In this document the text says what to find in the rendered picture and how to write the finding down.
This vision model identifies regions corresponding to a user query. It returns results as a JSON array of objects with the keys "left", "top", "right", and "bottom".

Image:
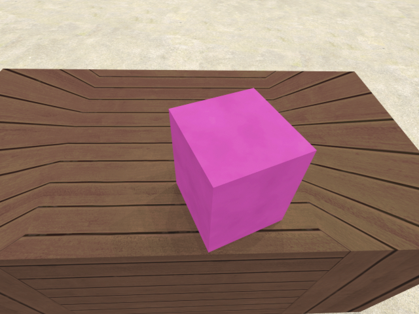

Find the carton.
[{"left": 169, "top": 88, "right": 316, "bottom": 252}]

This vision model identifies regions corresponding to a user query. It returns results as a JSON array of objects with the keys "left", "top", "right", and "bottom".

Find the pedestal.
[{"left": 0, "top": 69, "right": 419, "bottom": 314}]

